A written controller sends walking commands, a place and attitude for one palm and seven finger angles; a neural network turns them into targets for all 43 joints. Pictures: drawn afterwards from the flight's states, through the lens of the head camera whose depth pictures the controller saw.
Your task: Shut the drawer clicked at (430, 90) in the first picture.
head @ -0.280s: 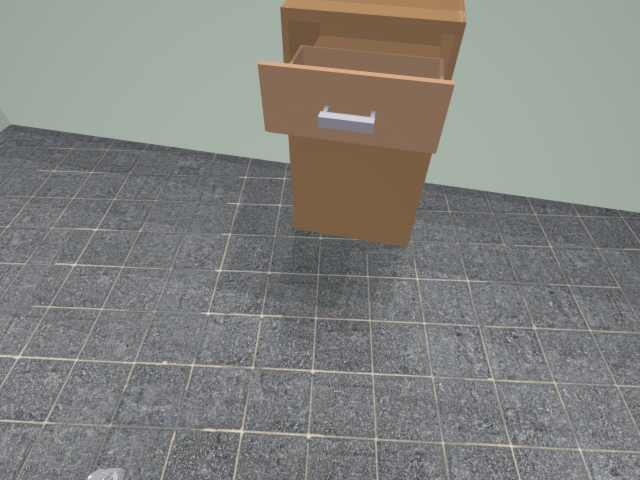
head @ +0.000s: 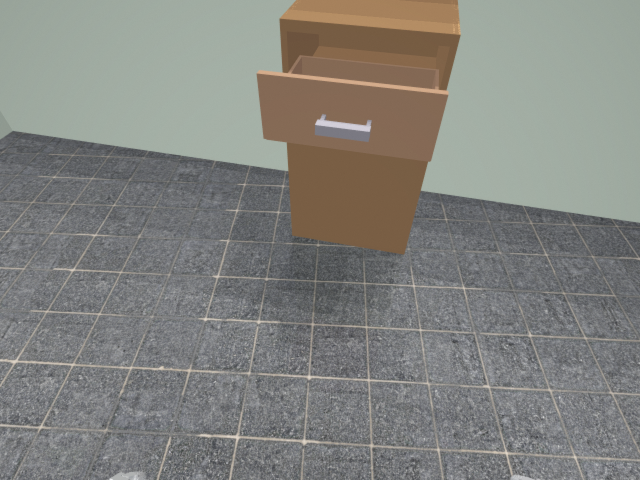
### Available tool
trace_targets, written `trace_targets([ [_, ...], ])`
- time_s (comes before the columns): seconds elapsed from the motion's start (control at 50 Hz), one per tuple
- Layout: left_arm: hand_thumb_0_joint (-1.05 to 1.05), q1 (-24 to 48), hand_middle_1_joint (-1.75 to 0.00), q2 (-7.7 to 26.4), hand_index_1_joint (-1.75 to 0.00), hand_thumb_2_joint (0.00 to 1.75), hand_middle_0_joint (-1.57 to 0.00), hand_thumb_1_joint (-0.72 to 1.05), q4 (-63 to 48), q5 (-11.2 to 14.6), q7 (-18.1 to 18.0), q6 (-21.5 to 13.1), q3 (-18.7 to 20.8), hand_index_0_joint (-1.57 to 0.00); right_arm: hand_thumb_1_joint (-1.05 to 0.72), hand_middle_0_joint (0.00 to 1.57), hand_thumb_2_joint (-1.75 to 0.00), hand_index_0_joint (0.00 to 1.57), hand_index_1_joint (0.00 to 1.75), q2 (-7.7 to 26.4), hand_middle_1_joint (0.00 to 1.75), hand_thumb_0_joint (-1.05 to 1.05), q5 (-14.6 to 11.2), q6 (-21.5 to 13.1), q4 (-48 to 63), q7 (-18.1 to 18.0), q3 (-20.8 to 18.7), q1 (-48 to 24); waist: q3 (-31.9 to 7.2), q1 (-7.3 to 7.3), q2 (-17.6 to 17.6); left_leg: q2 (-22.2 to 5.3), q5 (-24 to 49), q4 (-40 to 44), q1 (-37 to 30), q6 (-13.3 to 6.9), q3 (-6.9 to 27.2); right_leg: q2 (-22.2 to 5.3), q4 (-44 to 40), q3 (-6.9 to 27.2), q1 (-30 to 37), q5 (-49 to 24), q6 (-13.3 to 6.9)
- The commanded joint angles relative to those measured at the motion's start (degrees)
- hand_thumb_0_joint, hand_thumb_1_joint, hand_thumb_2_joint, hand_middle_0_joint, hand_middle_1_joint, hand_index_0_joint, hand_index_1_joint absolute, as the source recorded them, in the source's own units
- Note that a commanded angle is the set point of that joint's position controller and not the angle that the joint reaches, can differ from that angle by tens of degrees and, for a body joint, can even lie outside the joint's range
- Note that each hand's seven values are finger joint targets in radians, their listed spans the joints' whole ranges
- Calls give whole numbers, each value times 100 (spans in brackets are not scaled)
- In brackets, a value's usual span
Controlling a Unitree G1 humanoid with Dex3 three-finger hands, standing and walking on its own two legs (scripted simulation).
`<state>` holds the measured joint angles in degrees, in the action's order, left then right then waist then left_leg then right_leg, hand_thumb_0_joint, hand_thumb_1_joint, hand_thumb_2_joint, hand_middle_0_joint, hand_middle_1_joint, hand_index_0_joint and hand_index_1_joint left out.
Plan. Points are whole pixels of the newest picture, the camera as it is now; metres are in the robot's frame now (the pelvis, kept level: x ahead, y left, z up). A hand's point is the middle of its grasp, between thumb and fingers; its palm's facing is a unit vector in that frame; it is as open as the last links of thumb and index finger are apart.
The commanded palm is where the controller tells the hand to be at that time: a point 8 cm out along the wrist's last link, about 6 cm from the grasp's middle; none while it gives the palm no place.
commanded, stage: stand and wait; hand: left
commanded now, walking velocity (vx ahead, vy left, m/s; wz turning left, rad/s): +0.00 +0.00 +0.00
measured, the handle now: (344, 125) +0.89 -0.01 -0.01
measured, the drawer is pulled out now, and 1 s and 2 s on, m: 0.28 0.28 0.28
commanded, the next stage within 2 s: look at it before walking up in 0.54 s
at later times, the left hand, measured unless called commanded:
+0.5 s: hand out of the picture +0.06 +0.24 -0.15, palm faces -0.04 -0.94 -0.34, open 7.4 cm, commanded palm none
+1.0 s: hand out of the picture +0.06 +0.23 -0.15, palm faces -0.03 -0.94 -0.33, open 7.4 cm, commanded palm none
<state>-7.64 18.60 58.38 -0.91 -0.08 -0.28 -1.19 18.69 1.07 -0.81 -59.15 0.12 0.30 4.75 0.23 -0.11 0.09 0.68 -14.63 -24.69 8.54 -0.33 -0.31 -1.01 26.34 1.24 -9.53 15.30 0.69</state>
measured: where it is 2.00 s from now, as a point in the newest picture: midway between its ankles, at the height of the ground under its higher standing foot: outside the picture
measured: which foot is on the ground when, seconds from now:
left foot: down 0.00-1.00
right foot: down 0.00-1.00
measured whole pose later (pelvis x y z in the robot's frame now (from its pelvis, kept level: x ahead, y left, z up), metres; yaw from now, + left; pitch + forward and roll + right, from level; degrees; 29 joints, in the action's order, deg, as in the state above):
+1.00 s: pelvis -0.01 -0.01 +0.00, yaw +0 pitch -2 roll +0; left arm -8.6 19.0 62.5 -0.9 0.0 -0.6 -0.5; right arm 19.1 0.8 -0.8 -64.3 0.0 0.2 7.7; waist 1.1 0.3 0.1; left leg -0.6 -11.2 -20.6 7.7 0.8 0.0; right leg 0.2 22.0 0.9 -8.6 11.7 -0.2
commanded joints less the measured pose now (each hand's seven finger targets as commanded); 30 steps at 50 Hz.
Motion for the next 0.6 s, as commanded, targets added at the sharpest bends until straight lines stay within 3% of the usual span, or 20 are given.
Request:
trace_targets([
  [0.0,0,245,-30,1266,-30,90,-20,90,-346,21,-68,-114,345,-20,-90,20,-90,20,30,1168,30,0,-33,-150,309,-109,-278,-233,-303,3,-15,-685,1319,424,-67,-186,488,-533,-376,453,85,-1397,-257],
  [0.58,0,188,-30,1258,-30,90,-20,90,27,34,-51,-142,337,-20,-90,20,-90,20,30,1194,30,0,-50,-141,-145,-100,-239,27,-60,4,51,-724,742,725,-17,-104,549,-551,-815,620,-19,-756,-259],
])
